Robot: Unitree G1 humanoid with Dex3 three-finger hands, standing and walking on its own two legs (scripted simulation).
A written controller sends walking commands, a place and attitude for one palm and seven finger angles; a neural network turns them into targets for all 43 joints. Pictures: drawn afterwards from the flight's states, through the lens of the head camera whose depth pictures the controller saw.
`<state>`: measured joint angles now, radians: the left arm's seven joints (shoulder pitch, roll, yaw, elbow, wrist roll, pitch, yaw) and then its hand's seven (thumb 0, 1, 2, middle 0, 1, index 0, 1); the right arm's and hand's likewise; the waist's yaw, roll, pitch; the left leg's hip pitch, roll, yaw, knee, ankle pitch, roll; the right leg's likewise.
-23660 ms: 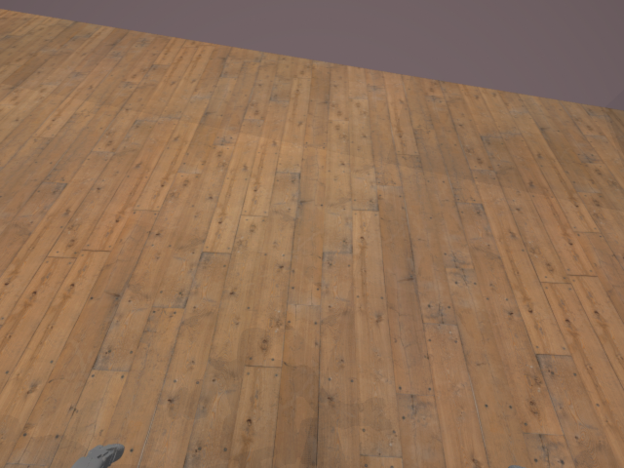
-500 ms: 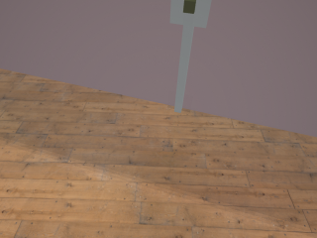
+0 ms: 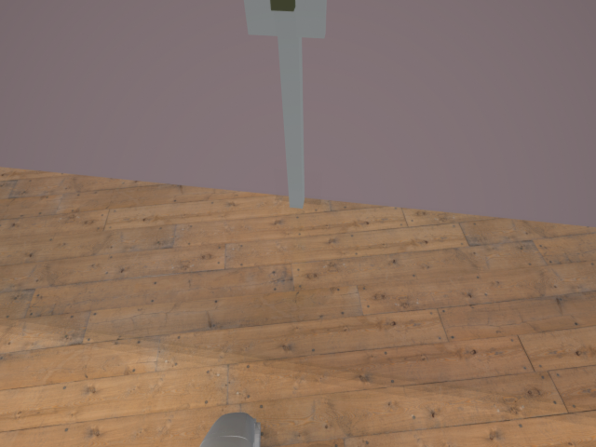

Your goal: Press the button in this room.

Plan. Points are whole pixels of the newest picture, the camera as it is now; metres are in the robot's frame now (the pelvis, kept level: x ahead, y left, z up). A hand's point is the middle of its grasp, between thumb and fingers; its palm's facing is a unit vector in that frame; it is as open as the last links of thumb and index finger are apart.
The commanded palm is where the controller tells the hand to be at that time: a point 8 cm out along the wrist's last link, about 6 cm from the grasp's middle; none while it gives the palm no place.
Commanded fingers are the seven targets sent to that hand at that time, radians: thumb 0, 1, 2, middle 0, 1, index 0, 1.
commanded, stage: walk to a spot facing it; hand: left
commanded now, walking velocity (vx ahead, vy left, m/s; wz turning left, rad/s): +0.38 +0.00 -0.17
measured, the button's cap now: out of the picture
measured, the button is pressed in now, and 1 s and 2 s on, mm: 0 0 0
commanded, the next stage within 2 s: turn to face it in 0.36 s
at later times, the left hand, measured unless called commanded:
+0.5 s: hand (185, 337) +0.30 +0.25 -0.18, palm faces -0.12 -0.97 -0.21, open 7.3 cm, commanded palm none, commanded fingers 0.00 0.90 0.90 -0.20 -0.30 -0.20 -0.30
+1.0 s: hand (235, 286) +0.41 +0.18 -0.18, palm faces -0.06 -0.98 -0.16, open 7.2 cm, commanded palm none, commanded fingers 0.00 0.90 0.90 -0.20 -0.30 -0.20 -0.30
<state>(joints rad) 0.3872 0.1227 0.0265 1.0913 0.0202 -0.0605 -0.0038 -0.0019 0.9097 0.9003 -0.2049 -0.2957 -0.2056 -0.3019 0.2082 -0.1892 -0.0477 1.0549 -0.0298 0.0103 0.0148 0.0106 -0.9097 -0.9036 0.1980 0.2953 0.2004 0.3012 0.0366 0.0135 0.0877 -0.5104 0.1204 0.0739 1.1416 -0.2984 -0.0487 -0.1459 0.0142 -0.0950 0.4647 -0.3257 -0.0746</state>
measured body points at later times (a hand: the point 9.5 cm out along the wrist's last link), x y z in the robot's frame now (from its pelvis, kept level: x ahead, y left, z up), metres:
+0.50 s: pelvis +0.22 +0.05 +0.00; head +0.26 +0.07 +0.44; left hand +0.31 +0.30 -0.16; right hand +0.24 -0.20 -0.14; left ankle +0.24 +0.14 -0.74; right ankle +0.18 -0.07 -0.64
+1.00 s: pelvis +0.30 +0.02 -0.01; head +0.33 +0.03 +0.44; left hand +0.42 +0.23 -0.17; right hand +0.28 -0.20 -0.17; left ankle +0.31 +0.13 -0.74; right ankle +0.33 -0.11 -0.74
